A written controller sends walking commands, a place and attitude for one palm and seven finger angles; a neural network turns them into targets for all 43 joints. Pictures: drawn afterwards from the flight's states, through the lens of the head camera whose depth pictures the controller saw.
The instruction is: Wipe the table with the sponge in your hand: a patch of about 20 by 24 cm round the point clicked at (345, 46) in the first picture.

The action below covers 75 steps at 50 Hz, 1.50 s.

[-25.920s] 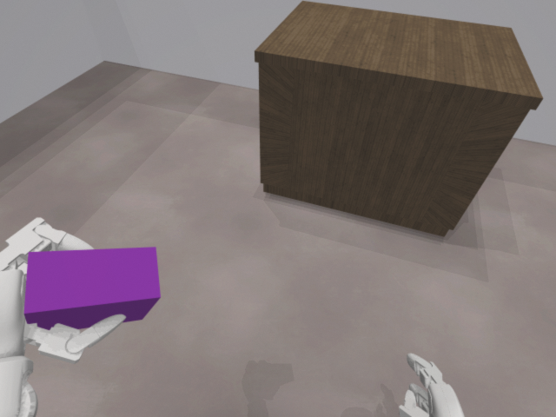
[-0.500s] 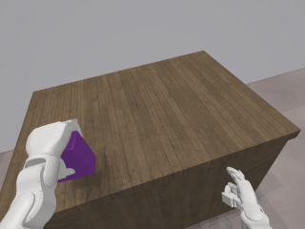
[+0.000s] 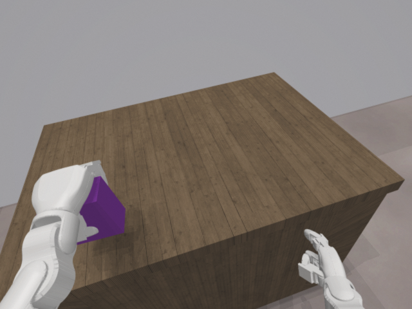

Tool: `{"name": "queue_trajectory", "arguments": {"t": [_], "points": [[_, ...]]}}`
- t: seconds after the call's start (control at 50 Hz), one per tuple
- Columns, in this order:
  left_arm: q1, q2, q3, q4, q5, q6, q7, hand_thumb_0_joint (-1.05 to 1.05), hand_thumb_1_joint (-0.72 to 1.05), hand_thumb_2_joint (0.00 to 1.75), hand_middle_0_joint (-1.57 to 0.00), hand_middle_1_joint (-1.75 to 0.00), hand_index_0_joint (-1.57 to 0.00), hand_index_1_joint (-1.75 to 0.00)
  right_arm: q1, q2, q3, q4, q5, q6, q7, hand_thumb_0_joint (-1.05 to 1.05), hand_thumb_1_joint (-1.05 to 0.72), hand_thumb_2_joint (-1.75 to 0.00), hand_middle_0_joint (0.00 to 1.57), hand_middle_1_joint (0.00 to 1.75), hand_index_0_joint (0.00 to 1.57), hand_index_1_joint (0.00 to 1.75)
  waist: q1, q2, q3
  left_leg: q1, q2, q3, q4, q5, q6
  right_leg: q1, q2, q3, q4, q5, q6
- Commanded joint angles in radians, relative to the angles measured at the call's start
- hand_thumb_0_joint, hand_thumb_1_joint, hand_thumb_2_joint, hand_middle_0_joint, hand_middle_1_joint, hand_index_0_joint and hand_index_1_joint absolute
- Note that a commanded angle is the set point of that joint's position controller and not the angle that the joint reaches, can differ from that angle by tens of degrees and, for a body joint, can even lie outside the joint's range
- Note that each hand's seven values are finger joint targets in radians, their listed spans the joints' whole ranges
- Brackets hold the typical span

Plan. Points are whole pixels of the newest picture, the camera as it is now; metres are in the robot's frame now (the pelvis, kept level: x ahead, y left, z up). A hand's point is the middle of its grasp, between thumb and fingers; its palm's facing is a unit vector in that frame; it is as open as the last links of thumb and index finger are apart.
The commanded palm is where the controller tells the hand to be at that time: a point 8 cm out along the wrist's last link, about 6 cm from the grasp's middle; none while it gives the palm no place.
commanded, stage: move the sponge above the wiping area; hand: left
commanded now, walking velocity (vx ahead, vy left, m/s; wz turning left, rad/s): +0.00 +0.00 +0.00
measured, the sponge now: (91, 217) +0.23 +0.28 +0.08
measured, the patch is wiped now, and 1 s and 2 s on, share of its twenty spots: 0.00 0.00 0.00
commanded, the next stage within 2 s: none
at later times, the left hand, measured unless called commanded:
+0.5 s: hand (76, 207) +0.23 +0.29 +0.12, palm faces +0.11 -0.07 -0.99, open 10.0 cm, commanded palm +0.19 +0.27 +0.18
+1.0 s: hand (74, 206) +0.24 +0.31 +0.10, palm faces +0.07 -0.09 -0.99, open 10.0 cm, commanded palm +0.20 +0.29 +0.17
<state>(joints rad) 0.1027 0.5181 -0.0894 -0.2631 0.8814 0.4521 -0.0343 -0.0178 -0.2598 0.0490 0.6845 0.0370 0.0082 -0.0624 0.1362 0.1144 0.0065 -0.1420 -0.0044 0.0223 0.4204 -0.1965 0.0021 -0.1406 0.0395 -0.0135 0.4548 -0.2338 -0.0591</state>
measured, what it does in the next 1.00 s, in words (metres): stands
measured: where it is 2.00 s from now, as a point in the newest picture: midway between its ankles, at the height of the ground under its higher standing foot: outside the picture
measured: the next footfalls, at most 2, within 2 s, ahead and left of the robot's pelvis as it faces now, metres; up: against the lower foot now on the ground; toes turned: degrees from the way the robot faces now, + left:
none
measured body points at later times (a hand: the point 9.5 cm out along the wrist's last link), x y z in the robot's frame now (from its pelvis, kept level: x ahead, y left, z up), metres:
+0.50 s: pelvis +0.00 -0.01 +0.00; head -0.03 -0.06 +0.45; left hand +0.22 +0.29 +0.17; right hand +0.27 -0.19 -0.07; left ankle +0.02 +0.12 -0.74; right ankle +0.01 -0.08 -0.74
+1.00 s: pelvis +0.01 +0.01 +0.00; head -0.01 -0.04 +0.45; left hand +0.23 +0.31 +0.16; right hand +0.26 -0.19 -0.08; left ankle +0.02 +0.12 -0.74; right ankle +0.01 -0.08 -0.74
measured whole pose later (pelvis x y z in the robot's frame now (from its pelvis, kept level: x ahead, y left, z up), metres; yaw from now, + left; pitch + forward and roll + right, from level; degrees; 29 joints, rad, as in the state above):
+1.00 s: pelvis +0.01 +0.01 +0.00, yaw +1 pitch -4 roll +0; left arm 0.08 0.50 -0.04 -0.13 0.88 0.45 -0.01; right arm 0.00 -0.27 0.05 0.70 0.04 -0.01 -0.07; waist 0.12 0.11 0.01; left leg -0.15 -0.01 0.01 0.42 -0.20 0.01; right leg -0.13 0.04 -0.02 0.43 -0.23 -0.05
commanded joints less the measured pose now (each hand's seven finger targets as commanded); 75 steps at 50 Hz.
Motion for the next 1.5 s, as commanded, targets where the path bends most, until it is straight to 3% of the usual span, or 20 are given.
{"name": "queue_trajectory", "arguments": {"t": [0.0,0.14,0.26,0.28,0.36,0.38,0.44,0.54,0.66,0.68,0.74,0.76,0.78,0.86,0.98,1.04,1.14,1.16,1.38,1.48], "points": [[-0.216,0.178,0.165,-0.170,0.014,0.037,0.064,0.00,0.10,1.30,-1.20,-1.60,-1.20,-1.60,-0.268,-0.078,-0.024,-0.186,0.009,-0.054,0.011,0.00,-0.90,-0.90,0.20,0.30,0.20,0.30,0.011,-0.045,-0.171,0.060,-0.019,-0.109,-0.032,0.203,0.021,0.009,-0.036,0.150,-0.105,0.137,-0.025],[-0.231,0.148,0.088,-0.190,0.021,0.048,0.011,0.00,0.10,1.30,-1.20,-1.60,-1.20,-1.60,-0.260,-0.087,-0.022,-0.202,0.016,-0.041,-0.002,0.00,-0.90,-0.90,0.20,0.30,0.20,0.30,-0.011,-0.073,-0.159,0.053,-0.026,-0.110,-0.041,0.134,0.034,-0.011,-0.033,0.140,-0.113,0.061,-0.013],[-0.314,0.291,0.212,-0.224,0.088,-0.014,0.058,0.00,0.10,1.30,-1.20,-1.60,-1.20,-1.60,-0.265,-0.085,-0.021,-0.186,-0.005,-0.056,-0.016,0.00,-0.90,-0.90,0.20,0.30,0.20,0.30,0.013,-0.038,-0.206,0.082,-0.030,-0.116,-0.032,0.133,0.034,0.008,-0.022,0.193,-0.125,0.020,-0.035],[-0.319,0.236,0.173,-0.195,0.086,-0.020,0.065,0.00,0.10,1.30,-1.20,-1.60,-1.20,-1.60,-0.254,-0.075,-0.018,-0.193,-0.007,-0.062,-0.017,0.00,-0.90,-0.90,0.20,0.30,0.20,0.30,0.013,-0.046,-0.217,0.083,-0.034,-0.111,-0.029,0.147,0.035,0.012,-0.027,0.161,-0.122,0.033,-0.031],[-0.253,0.265,0.239,-0.152,0.045,-0.027,0.096,0.00,0.10,1.30,-1.20,-1.60,-1.20,-1.60,-0.255,-0.084,-0.029,-0.168,0.000,-0.067,-0.010,0.00,-0.90,-0.90,0.20,0.30,0.20,0.30,0.018,-0.036,-0.184,0.081,-0.031,-0.111,-0.032,0.160,0.029,0.011,-0.024,0.196,-0.135,0.067,-0.036],[-0.259,0.191,0.177,-0.119,0.035,-0.011,0.089,0.00,0.10,1.30,-1.20,-1.60,-1.20,-1.60,-0.260,-0.078,-0.023,-0.175,0.001,-0.067,-0.008,0.00,-0.90,-0.90,0.20,0.30,0.20,0.30,0.013,-0.040,-0.181,0.071,-0.032,-0.103,-0.030,0.163,0.027,0.011,-0.032,0.162,-0.128,0.083,-0.029],[-0.232,0.147,0.127,-0.090,0.024,0.023,0.068,0.00,0.10,1.30,-1.20,-1.60,-1.20,-1.60,-0.257,-0.085,-0.030,-0.169,0.009,-0.055,-0.001,0.00,-0.90,-0.90,0.20,0.30,0.20,0.30,-0.002,-0.049,-0.139,0.054,-0.027,-0.103,-0.038,0.152,0.025,-0.007,-0.036,0.157,-0.132,0.088,-0.019],[-0.207,0.180,0.124,-0.084,0.031,0.043,0.013,0.00,0.10,1.30,-1.20,-1.60,-1.20,-1.60,-0.254,-0.095,-0.021,-0.183,0.009,-0.044,-0.008,0.00,-0.90,-0.90,0.20,0.30,0.20,0.30,-0.011,-0.110,-0.152,0.033,-0.035,-0.102,-0.030,0.134,0.035,0.006,-0.042,0.156,-0.125,0.085,-0.006],[-0.324,0.287,0.215,-0.151,0.063,-0.068,0.045,0.00,0.10,1.30,-1.20,-1.60,-1.20,-1.60,-0.241,-0.090,-0.023,-0.176,-0.003,-0.074,-0.033,0.00,-0.90,-0.90,0.20,0.30,0.20,0.30,-0.004,-0.028,-0.188,0.086,-0.037,-0.106,-0.018,0.112,0.038,-0.018,-0.028,0.192,-0.143,0.019,-0.025],[-0.321,0.216,0.164,-0.140,0.061,-0.082,0.052,0.00,0.10,1.30,-1.20,-1.60,-1.20,-1.60,-0.227,-0.075,-0.022,-0.186,-0.007,-0.082,-0.036,0.00,-0.90,-0.90,0.20,0.30,0.20,0.30,-0.004,-0.020,-0.209,0.092,-0.038,-0.103,-0.015,0.126,0.040,-0.009,-0.032,0.155,-0.133,0.035,-0.024],[-0.302,0.228,0.197,-0.074,0.060,-0.106,0.088,0.00,0.10,1.30,-1.20,-1.60,-1.20,-1.60,-0.200,-0.085,-0.034,-0.159,-0.008,-0.086,-0.036,0.00,-0.90,-0.90,0.20,0.30,0.20,0.30,-0.004,-0.024,-0.187,0.089,-0.033,-0.108,-0.021,0.148,0.031,-0.016,-0.032,0.163,-0.142,0.065,-0.025],[-0.311,0.277,0.247,-0.072,0.053,-0.100,0.102,0.00,0.10,1.30,-1.20,-1.60,-1.20,-1.60,-0.211,-0.091,-0.034,-0.157,-0.005,-0.091,-0.037,0.00,-0.90,-0.90,0.20,0.30,0.20,0.30,0.002,-0.033,-0.173,0.085,-0.033,-0.109,-0.025,0.135,0.031,-0.016,-0.026,0.187,-0.147,0.048,-0.034],[-0.309,0.223,0.207,-0.048,0.050,-0.090,0.103,0.00,0.10,1.30,-1.20,-1.60,-1.20,-1.60,-0.210,-0.087,-0.033,-0.158,-0.006,-0.091,-0.036,0.00,-0.90,-0.90,0.20,0.30,0.20,0.30,-0.001,-0.028,-0.197,0.078,-0.031,-0.099,-0.021,0.148,0.031,0.001,-0.033,0.158,-0.135,0.077,-0.029],[-0.277,0.256,0.241,-0.058,0.026,-0.041,0.104,0.00,0.10,1.30,-1.20,-1.60,-1.20,-1.60,-0.243,-0.099,-0.034,-0.159,0.002,-0.079,-0.026,0.00,-0.90,-0.90,0.20,0.30,0.20,0.30,0.011,-0.023,-0.185,0.069,-0.033,-0.104,-0.033,0.175,0.026,0.021,-0.034,0.170,-0.125,0.118,-0.030],[-0.218,0.123,0.099,-0.087,0.017,0.003,0.042,0.00,0.10,1.30,-1.20,-1.60,-1.20,-1.60,-0.237,-0.090,-0.032,-0.184,0.007,-0.071,-0.013,0.00,-0.90,-0.90,0.20,0.30,0.20,0.30,-0.010,-0.054,-0.191,0.067,-0.022,-0.106,-0.032,0.193,0.036,0.018,-0.032,0.112,-0.107,0.149,-0.020],[-0.201,0.154,0.116,-0.132,0.037,-0.004,0.029,0.00,0.10,1.30,-1.20,-1.60,-1.20,-1.60,-0.231,-0.092,-0.031,-0.186,0.005,-0.057,-0.006,0.00,-0.90,-0.90,0.20,0.30,0.20,0.30,-0.006,-0.097,-0.206,0.071,-0.023,-0.120,-0.035,0.215,0.034,0.026,-0.034,0.125,-0.103,0.172,-0.015],[-0.192,0.195,0.167,-0.213,0.067,-0.035,0.071,0.00,0.10,1.30,-1.20,-1.60,-1.20,-1.60,-0.222,-0.082,-0.032,-0.193,-0.006,-0.056,0.003,0.00,-0.90,-0.90,0.20,0.30,0.20,0.30,0.015,-0.044,-0.232,0.093,-0.015,-0.130,-0.037,0.263,0.028,0.045,-0.028,0.126,-0.090,0.192,-0.027],[-0.209,0.264,0.236,-0.240,0.067,-0.036,0.088,0.00,0.10,1.30,-1.20,-1.60,-1.20,-1.60,-0.238,-0.088,-0.034,-0.189,-0.007,-0.060,0.001,0.00,-0.90,-0.90,0.20,0.30,0.20,0.30,0.026,-0.008,-0.225,0.094,-0.012,-0.133,-0.041,0.247,0.029,0.051,-0.018,0.156,-0.092,0.176,-0.040],[-0.180,0.094,0.071,-0.171,0.010,0.061,0.052,0.00,0.10,1.30,-1.20,-1.60,-1.20,-1.60,-0.263,-0.083,-0.028,-0.197,0.020,-0.041,0.006,0.00,-0.90,-0.90,0.20,0.30,0.20,0.30,-0.011,-0.059,-0.144,0.056,-0.017,-0.124,-0.061,0.134,0.032,-0.001,-0.019,0.116,-0.121,0.061,-0.022],[-0.273,0.149,0.075,-0.211,0.064,0.024,0.034,0.00,0.10,1.30,-1.20,-1.60,-1.20,-1.60,-0.255,-0.081,-0.020,-0.205,0.008,-0.056,-0.008,0.00,-0.90,-0.90,0.20,0.30,0.20,0.30,-0.001,-0.045,-0.199,0.067,-0.023,-0.130,-0.062,0.116,0.040,0.021,-0.019,0.118,-0.109,0.045,-0.026]]}}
